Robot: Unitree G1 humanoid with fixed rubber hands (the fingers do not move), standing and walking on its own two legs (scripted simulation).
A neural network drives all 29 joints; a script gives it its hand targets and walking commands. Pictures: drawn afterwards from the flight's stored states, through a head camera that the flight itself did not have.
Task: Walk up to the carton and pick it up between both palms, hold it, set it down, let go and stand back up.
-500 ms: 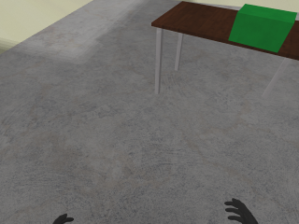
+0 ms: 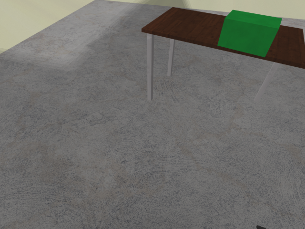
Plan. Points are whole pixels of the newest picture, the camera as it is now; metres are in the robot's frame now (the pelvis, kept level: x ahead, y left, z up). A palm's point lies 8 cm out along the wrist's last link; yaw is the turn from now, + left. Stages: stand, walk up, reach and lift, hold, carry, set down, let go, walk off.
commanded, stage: walk up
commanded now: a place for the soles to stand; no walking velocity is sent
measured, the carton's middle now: (248, 32) +1.18 -0.60 +0.02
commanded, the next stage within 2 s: none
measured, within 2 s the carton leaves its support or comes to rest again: neither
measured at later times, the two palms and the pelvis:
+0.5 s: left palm out of the picture +0.13 +0.25 -0.11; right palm (298, 217) +0.19 -0.38 -0.07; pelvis +0.07 -0.07 -0.01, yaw -5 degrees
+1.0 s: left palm (94, 214) +0.22 +0.17 -0.09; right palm out of the picture +0.24 -0.46 -0.09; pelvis +0.15 -0.14 -0.02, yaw -9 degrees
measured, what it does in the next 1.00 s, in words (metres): walks ahead: right foot, then left foot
